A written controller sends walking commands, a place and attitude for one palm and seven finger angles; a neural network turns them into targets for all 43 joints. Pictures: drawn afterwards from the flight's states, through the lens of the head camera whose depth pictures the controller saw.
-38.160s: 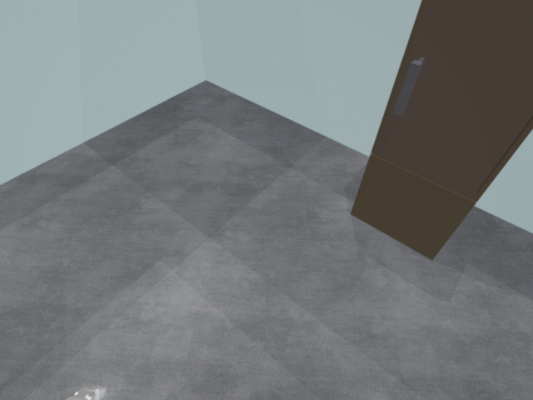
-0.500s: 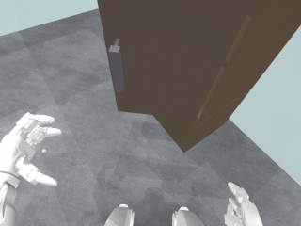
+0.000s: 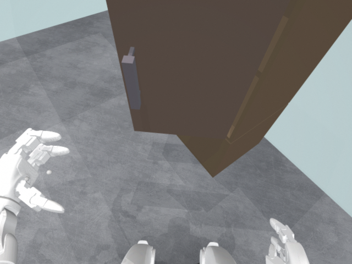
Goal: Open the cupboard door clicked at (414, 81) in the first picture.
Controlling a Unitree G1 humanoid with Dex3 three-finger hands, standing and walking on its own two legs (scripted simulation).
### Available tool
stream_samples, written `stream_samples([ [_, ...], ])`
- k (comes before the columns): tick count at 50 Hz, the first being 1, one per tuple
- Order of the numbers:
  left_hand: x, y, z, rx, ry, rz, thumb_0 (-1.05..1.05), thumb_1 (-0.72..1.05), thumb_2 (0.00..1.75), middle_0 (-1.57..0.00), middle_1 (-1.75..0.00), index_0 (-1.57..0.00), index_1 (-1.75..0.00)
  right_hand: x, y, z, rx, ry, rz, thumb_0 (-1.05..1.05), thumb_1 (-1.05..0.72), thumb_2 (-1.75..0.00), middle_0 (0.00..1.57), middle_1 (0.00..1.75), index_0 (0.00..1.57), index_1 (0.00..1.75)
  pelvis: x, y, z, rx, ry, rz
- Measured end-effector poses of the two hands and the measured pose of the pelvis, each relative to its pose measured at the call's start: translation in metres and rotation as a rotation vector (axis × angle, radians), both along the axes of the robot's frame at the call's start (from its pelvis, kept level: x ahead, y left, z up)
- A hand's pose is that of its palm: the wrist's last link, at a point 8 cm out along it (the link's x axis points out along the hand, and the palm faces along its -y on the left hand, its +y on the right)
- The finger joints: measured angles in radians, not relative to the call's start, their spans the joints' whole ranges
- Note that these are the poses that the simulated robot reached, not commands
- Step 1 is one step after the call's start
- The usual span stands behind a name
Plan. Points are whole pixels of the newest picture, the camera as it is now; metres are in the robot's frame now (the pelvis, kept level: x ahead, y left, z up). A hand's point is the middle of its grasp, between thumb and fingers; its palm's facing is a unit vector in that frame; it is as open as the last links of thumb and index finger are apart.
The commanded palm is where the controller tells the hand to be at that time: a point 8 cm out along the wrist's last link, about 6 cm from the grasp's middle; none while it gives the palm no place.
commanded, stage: raise the hand with hooked fingers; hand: left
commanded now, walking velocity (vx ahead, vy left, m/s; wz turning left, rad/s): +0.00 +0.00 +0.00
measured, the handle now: (134, 79) +0.57 +0.15 +0.04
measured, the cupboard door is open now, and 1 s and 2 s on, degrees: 49 49 49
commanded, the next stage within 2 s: move the hooked fingers beside the handle in 0.08 s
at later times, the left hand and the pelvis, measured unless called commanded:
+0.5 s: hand (65, 154) +0.32 +0.26 +0.05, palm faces -0.03 -1.00 -0.03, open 14.0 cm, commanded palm +0.31 +0.30 +0.06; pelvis +0.00 -0.01 +0.00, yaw +0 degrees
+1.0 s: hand (81, 127) +0.39 +0.24 +0.05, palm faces -0.03 -1.00 -0.02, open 14.0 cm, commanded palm +0.38 +0.29 +0.05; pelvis +0.00 +0.00 -0.01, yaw -1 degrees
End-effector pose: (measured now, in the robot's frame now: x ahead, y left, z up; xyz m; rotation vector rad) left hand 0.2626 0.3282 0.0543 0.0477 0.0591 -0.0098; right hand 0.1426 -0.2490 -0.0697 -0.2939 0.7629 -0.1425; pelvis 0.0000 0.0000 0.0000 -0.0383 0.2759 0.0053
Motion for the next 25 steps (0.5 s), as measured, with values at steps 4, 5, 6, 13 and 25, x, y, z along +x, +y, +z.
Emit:
stream_samples([
  [4,0.000,0.000,0.001,0.002,0.005,0.000,-0.02,-0.49,0.30,-0.30,-1.20,-0.30,-1.20,0.004,0.002,-0.001,0.008,-0.008,0.007,0.02,-0.90,-0.90,0.21,0.30,0.20,0.30,0.000,-0.001,0.000,0.000,0.000,0.002],
  [5,0.000,-0.001,0.001,0.002,0.006,-0.001,-0.02,-0.49,0.30,-0.30,-1.20,-0.30,-1.20,0.005,0.002,-0.001,0.010,-0.010,0.008,0.02,-0.90,-0.90,0.21,0.30,0.20,0.30,0.000,-0.002,0.000,0.000,0.000,0.003],
  [6,0.000,-0.001,0.001,0.002,0.006,-0.001,-0.02,-0.49,0.30,-0.30,-1.20,-0.30,-1.20,0.006,0.002,-0.001,0.012,-0.012,0.010,0.02,-0.90,-0.90,0.21,0.30,0.20,0.30,0.001,-0.002,0.000,0.001,0.000,0.003],
  [13,0.002,-0.002,0.000,-0.008,-0.002,0.007,-0.01,-0.49,0.30,-0.30,-1.20,-0.30,-1.20,0.010,0.000,-0.002,0.008,-0.020,0.017,0.02,-0.90,-0.90,0.21,0.30,0.20,0.30,0.000,-0.004,-0.002,0.001,0.002,0.006],
  [25,0.041,-0.018,-0.001,-0.018,-0.015,-0.023,-0.02,-0.50,0.30,-0.30,-1.20,-0.30,-1.20,-0.005,-0.009,-0.009,-0.007,0.030,-0.021,0.02,-0.90,-0.90,0.21,0.30,0.20,0.30,-0.003,-0.007,-0.004,0.005,0.012,0.001],
])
